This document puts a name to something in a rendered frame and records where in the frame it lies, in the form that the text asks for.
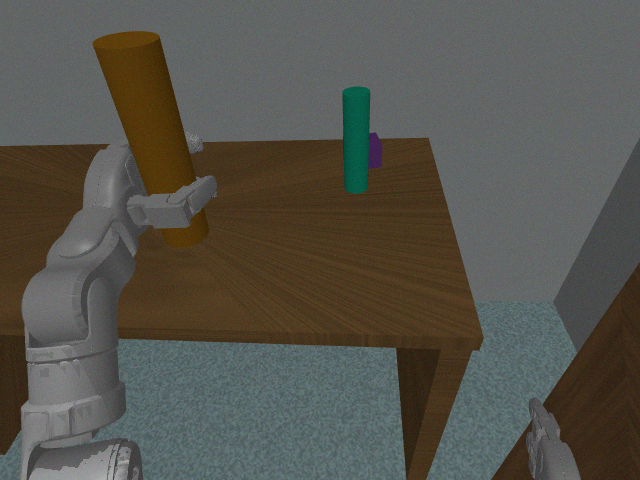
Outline desk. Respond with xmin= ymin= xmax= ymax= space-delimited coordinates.
xmin=0 ymin=138 xmax=484 ymax=480

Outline left robot hand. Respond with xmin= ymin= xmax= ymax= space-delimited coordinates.
xmin=83 ymin=130 xmax=217 ymax=238

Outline right robot hand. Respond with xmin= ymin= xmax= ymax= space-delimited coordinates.
xmin=526 ymin=398 xmax=581 ymax=480

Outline left robot arm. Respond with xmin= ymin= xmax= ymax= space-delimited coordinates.
xmin=19 ymin=207 xmax=143 ymax=480

